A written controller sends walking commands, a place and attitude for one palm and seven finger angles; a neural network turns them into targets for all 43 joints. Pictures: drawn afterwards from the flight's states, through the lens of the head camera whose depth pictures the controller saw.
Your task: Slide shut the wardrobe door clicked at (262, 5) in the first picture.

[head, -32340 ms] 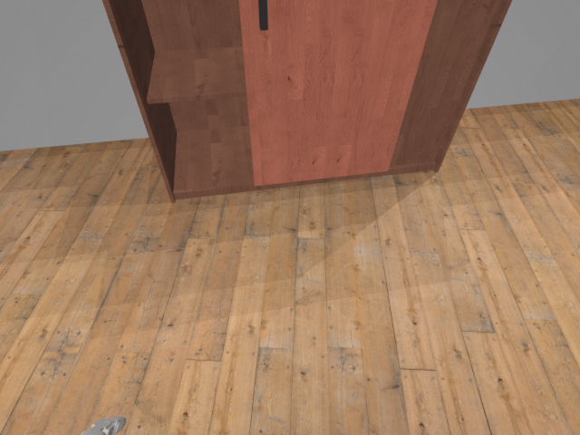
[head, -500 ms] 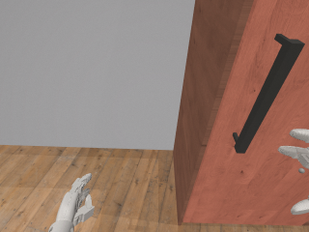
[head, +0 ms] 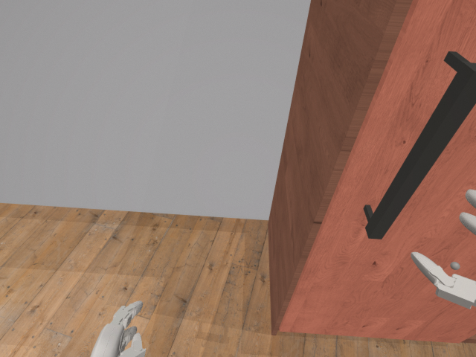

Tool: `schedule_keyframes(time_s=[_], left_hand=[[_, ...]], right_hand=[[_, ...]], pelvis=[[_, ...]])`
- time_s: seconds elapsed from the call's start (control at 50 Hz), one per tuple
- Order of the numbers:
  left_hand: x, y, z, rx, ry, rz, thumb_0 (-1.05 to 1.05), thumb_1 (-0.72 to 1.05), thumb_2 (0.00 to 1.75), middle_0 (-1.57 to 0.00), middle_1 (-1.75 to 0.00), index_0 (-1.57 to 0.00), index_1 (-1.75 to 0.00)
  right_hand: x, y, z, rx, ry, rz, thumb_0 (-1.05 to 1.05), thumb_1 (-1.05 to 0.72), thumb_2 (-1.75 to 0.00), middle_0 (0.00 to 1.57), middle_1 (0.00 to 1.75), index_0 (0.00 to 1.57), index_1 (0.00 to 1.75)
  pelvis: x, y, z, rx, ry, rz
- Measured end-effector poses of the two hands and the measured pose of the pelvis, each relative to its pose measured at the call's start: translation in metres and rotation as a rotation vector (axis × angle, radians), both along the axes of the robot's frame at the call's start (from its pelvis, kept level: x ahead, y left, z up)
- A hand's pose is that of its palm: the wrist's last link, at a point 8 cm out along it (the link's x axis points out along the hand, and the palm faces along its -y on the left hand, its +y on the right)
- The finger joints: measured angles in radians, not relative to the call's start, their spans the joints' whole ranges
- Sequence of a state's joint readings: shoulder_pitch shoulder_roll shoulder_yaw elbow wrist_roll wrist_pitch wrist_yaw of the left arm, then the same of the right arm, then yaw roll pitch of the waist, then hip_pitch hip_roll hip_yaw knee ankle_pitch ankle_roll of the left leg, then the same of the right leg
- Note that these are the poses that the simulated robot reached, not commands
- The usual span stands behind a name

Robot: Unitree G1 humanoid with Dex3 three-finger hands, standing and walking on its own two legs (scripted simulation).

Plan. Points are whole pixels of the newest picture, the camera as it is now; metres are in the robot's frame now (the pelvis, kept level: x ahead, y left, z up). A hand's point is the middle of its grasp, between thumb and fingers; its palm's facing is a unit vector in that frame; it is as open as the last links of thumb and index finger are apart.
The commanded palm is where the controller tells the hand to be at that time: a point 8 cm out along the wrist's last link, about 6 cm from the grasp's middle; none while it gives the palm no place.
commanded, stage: draw the hand back to the body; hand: right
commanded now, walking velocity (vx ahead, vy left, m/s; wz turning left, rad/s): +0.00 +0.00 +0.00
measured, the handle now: (406, 161) +0.36 -0.27 +0.19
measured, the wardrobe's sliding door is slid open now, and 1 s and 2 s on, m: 0.00 0.00 0.00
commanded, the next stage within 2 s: step back with the hand held close in 0.60 s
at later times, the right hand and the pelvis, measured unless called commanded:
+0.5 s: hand (428, 261) +0.20 -0.24 +0.16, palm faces +0.44 +0.81 -0.37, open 7.5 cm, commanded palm +0.15 -0.27 +0.17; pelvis +0.02 +0.02 +0.00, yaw +0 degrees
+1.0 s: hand (425, 268) +0.20 -0.24 +0.15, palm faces +0.36 +0.81 -0.46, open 7.4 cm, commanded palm +0.14 -0.28 +0.18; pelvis -0.01 +0.01 +0.00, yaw +2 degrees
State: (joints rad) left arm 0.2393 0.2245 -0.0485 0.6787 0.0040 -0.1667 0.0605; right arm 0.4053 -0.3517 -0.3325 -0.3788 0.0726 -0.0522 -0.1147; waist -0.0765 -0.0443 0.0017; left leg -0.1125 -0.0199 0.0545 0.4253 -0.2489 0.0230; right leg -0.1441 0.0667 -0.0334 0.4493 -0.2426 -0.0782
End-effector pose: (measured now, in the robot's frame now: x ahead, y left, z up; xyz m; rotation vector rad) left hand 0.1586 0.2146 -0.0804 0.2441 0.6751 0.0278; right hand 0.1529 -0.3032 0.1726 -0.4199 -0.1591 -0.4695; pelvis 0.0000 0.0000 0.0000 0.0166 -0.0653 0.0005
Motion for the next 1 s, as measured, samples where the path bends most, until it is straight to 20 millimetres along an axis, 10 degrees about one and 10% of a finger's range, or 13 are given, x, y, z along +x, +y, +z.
schedule_keyframes(time_s=[0.5,1.0], left_hand=[[0.044,0.022,0.015,-0.011,-0.054,0.003,0.01,0.91,0.89,-0.20,-0.30,-0.20,-0.30],[-0.006,0.049,0.010,0.036,0.041,0.157,0.01,0.91,0.89,-0.20,-0.30,-0.21,-0.30]], right_hand=[[0.007,0.031,0.002,-0.009,0.028,0.018,0.01,-0.86,-0.89,0.21,0.32,0.21,0.32],[0.007,0.029,-0.004,-0.093,0.080,0.100,0.01,-0.89,-0.90,0.21,0.30,0.21,0.30]], pelvis=[[0.016,0.025,0.002,-0.007,0.003,0.001],[-0.011,0.015,0.001,-0.003,0.079,0.027]])
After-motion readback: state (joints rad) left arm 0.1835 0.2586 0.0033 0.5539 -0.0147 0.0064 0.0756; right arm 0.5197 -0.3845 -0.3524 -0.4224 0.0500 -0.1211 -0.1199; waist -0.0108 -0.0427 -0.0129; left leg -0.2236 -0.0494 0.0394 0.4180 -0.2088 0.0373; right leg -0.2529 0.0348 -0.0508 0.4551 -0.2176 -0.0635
